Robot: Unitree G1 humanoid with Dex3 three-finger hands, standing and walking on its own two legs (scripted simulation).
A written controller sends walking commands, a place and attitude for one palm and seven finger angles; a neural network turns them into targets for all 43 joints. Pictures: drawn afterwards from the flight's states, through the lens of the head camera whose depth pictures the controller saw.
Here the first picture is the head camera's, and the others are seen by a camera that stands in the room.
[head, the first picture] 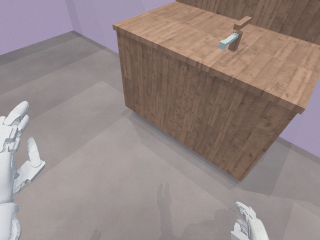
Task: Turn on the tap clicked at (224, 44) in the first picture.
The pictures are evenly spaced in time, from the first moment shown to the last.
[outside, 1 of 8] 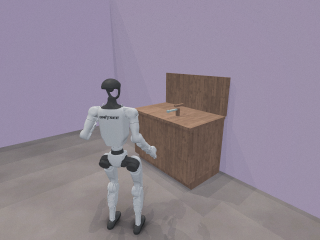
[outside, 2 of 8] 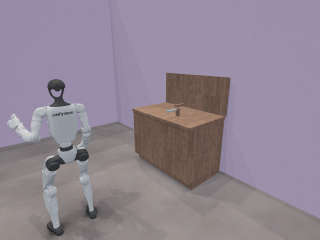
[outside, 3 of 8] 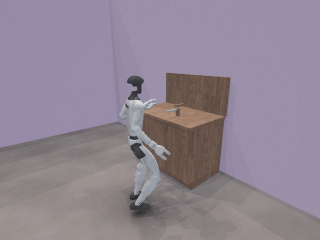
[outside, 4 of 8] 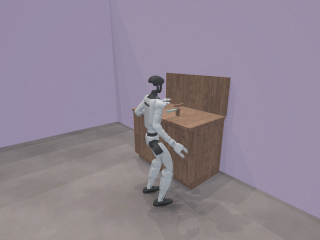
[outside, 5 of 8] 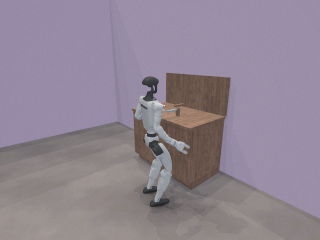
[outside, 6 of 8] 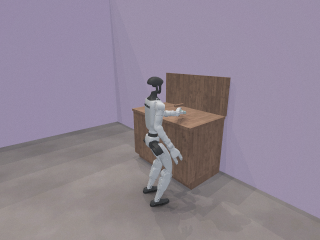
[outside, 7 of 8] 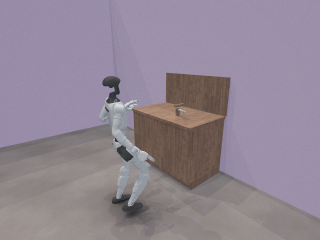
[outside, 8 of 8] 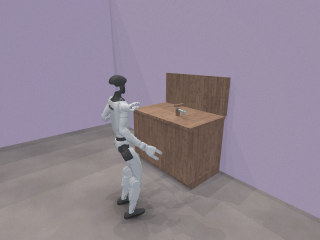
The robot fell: no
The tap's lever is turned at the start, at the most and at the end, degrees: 0 73 73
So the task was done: yes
